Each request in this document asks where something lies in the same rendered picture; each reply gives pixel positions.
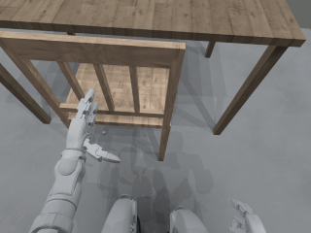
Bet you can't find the right robot thigh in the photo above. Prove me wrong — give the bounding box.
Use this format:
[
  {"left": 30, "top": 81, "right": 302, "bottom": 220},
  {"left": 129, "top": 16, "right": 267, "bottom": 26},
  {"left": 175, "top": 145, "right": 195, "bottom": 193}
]
[{"left": 169, "top": 209, "right": 208, "bottom": 233}]

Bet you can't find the robot thigh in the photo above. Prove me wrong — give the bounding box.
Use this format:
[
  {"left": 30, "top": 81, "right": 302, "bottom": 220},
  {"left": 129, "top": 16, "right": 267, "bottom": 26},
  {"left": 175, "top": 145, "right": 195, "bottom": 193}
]
[
  {"left": 169, "top": 209, "right": 208, "bottom": 233},
  {"left": 101, "top": 198, "right": 137, "bottom": 233}
]

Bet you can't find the left robot thigh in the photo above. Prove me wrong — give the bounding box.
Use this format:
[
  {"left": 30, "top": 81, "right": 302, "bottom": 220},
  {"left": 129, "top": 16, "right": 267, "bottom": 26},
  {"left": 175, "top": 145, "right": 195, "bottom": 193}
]
[{"left": 101, "top": 198, "right": 137, "bottom": 233}]

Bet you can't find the chair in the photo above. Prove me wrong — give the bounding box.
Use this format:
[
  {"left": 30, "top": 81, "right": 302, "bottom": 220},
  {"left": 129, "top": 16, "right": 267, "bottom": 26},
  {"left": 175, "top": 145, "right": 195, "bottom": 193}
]
[{"left": 0, "top": 31, "right": 186, "bottom": 161}]

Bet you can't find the right robot hand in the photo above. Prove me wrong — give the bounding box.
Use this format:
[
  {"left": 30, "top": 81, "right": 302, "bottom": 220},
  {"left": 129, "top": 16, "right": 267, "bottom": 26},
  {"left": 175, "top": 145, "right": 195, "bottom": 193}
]
[{"left": 229, "top": 199, "right": 266, "bottom": 233}]

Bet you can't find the robot left forearm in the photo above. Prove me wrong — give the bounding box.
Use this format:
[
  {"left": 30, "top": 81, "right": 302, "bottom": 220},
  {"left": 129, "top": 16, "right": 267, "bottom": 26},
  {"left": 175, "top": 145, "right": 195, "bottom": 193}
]
[{"left": 28, "top": 149, "right": 86, "bottom": 233}]

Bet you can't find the left robot hand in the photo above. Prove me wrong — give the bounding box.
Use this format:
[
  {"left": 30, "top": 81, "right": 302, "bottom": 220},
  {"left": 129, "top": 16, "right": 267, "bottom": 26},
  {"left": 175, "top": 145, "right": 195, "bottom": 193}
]
[{"left": 66, "top": 88, "right": 121, "bottom": 163}]

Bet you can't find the table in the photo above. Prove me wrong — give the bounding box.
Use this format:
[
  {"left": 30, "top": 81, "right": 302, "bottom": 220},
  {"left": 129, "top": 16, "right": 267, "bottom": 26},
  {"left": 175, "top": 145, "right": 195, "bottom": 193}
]
[{"left": 0, "top": 0, "right": 306, "bottom": 135}]

